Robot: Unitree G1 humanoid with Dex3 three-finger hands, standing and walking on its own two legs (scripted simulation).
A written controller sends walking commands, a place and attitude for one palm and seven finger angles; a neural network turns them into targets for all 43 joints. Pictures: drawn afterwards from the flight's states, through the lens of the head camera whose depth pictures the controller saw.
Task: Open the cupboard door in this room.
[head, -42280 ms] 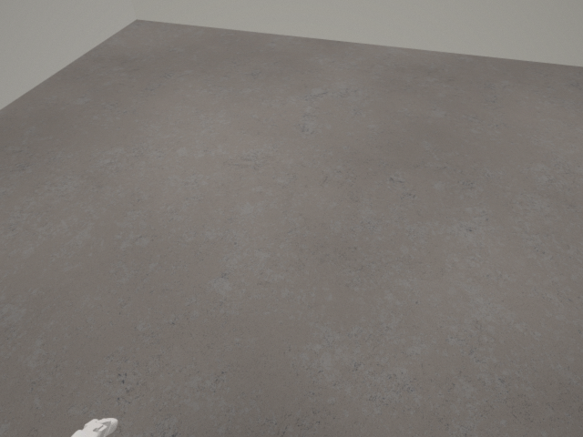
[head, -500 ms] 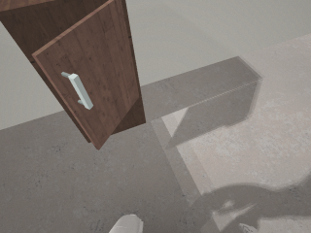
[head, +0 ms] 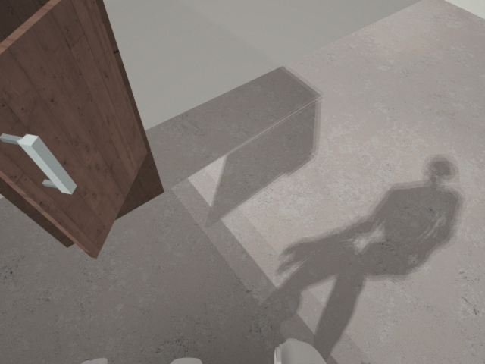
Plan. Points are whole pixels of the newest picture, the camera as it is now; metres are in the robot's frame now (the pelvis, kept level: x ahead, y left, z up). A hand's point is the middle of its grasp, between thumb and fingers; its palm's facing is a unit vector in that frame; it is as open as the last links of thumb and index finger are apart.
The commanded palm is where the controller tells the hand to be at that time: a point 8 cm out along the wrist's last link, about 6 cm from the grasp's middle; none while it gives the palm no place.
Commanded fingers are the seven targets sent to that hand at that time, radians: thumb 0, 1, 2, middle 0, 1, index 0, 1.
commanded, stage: walk to a spot facing it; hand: left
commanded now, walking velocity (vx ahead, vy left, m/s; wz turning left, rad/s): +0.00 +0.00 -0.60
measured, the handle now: (41, 165) +0.41 +0.43 -0.01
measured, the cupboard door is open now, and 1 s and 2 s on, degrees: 41 41 41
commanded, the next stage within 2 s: turn to face it in 1.74 s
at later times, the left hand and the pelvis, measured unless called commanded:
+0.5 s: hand (182, 331) +0.18 +0.13 -0.17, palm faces -0.29 -0.94 -0.17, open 7.4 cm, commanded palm none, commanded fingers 0.00 0.90 0.90 -0.20 -0.30 -0.20 -0.30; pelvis +0.04 -0.02 -0.01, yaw -17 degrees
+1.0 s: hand (293, 233) +0.41 -0.09 -0.18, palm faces -0.61 -0.77 -0.18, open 7.4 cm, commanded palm none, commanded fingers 0.00 0.90 0.90 -0.20 -0.30 -0.20 -0.30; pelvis +0.18 -0.14 -0.03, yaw -35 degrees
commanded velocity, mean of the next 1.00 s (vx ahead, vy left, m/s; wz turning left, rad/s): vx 0.26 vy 0.00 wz -0.55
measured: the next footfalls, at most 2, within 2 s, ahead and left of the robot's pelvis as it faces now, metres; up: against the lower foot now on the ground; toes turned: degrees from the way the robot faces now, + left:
right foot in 0.16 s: +0.03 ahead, -0.15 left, +0.00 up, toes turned -10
left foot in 0.50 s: +0.12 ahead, +0.07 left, +0.00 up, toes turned -13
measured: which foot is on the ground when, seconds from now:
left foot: down 0.00-0.16, up 0.18-0.48, down 0.50-0.96, up 0.98-1.00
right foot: up 0.00-0.14, down 0.16-0.50, up 0.52-0.94, down 0.96-1.00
